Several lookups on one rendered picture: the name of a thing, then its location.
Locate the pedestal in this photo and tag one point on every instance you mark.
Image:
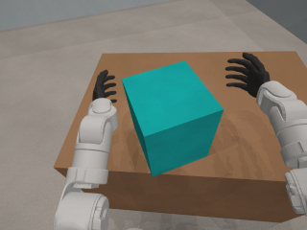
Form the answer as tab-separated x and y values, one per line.
243	175

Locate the right robot forearm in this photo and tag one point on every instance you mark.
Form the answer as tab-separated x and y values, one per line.
288	117

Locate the carton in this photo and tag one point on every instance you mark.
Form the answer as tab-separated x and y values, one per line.
174	115

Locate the left robot forearm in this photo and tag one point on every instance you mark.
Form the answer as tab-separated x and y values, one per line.
89	165

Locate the robot left hand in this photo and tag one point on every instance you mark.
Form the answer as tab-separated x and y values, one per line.
100	87

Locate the robot right hand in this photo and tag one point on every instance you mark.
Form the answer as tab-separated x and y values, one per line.
255	74

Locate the robot left upper arm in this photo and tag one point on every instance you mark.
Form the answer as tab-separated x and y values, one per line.
83	211

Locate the robot right upper arm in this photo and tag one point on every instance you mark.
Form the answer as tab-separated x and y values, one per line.
296	187

